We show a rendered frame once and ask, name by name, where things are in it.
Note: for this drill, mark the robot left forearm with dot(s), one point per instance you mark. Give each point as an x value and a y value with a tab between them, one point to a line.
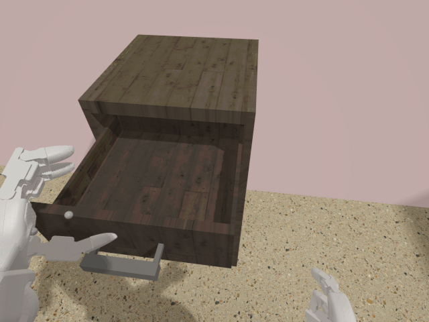
18	301

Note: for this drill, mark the robot right hand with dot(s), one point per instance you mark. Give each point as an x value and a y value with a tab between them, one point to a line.
335	308

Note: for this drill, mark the drawer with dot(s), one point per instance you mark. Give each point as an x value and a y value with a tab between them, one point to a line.
154	181

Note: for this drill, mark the cabinet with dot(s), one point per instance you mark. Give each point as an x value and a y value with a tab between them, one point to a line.
180	77

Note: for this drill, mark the robot left hand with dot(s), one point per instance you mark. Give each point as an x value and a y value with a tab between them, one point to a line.
25	175

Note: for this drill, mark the handle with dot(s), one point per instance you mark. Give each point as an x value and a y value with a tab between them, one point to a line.
141	269

